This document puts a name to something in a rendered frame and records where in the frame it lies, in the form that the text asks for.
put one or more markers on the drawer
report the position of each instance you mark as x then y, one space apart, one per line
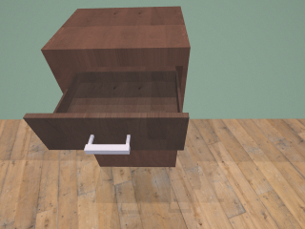
111 105

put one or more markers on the cabinet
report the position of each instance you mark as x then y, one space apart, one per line
135 39

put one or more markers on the handle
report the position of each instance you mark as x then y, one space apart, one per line
107 149

